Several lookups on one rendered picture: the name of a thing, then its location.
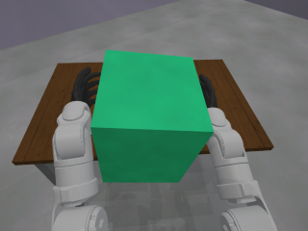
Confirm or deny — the right robot upper arm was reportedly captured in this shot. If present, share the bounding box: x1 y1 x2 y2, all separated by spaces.
219 205 276 231

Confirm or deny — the right robot hand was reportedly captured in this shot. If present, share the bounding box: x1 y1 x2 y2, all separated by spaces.
198 74 218 109

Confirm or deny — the table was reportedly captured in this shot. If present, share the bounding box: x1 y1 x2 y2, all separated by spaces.
12 59 274 207

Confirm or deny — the left robot upper arm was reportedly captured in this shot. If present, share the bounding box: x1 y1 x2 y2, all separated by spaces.
52 205 109 231

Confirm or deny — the left robot hand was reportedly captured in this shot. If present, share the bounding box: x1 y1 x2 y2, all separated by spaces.
70 66 101 108

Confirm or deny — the carton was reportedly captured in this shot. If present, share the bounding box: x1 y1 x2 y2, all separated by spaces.
90 49 214 183

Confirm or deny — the left robot forearm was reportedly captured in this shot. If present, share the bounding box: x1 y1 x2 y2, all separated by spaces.
51 101 99 231

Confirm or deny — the right robot forearm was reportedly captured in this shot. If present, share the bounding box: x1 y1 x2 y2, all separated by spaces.
206 107 278 231

